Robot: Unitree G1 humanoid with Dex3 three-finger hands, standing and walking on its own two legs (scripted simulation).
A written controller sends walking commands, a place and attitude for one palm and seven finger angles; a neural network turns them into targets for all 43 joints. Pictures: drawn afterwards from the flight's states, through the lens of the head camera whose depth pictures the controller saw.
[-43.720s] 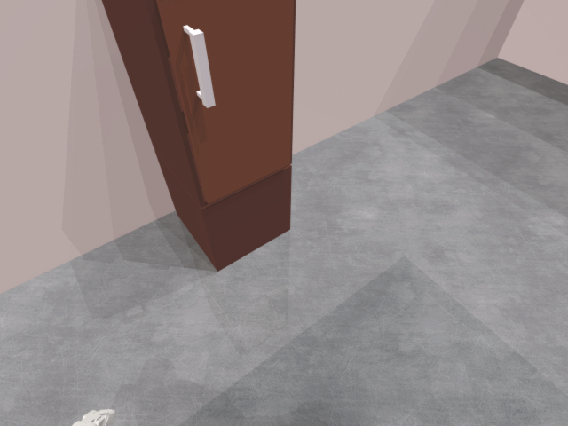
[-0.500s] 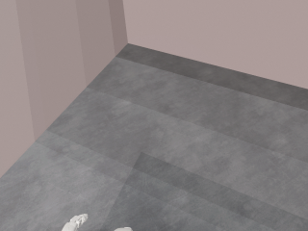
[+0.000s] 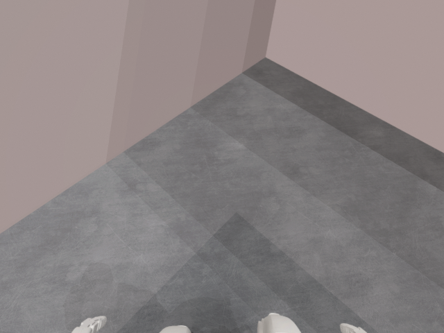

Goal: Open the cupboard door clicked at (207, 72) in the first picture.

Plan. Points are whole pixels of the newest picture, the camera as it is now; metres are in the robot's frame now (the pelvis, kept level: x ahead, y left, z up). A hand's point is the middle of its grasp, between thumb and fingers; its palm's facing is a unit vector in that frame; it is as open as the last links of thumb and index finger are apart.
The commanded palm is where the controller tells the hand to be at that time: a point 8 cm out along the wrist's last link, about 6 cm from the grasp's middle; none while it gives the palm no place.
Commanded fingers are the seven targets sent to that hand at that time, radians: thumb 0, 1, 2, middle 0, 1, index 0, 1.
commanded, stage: turn to face it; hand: left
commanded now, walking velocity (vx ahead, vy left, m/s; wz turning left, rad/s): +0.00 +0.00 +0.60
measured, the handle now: out of the picture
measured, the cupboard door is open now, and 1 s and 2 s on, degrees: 46 46 46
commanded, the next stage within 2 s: none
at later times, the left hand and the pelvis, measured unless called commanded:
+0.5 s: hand out of the picture +0.01 +0.18 -0.19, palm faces +0.34 -0.92 -0.20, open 7.3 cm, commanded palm none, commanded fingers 0.00 0.90 0.90 -0.20 -0.30 -0.20 -0.30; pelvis +0.02 -0.02 -0.01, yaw +20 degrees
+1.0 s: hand out of the picture +0.02 +0.16 -0.15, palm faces +0.56 -0.78 -0.28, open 7.4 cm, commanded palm none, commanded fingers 0.00 0.90 0.90 -0.20 -0.30 -0.20 -0.30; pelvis +0.05 -0.06 +0.00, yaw +37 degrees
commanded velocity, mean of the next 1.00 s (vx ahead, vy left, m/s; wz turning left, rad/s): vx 0.00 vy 0.00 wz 0.60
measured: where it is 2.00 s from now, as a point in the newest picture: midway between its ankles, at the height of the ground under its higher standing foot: outside the picture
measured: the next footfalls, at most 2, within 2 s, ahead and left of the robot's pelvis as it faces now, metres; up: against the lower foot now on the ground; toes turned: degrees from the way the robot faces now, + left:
right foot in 0.12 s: +0.08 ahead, -0.16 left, +0.00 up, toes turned +3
left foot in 0.46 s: +0.04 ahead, +0.09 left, +0.00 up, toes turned +23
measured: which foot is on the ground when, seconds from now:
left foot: down 0.00-0.12, up 0.14-0.44, down 0.46-0.86, up 0.88-1.00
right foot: up 0.00-0.10, down 0.12-0.46, up 0.48-0.84, down 0.86-1.00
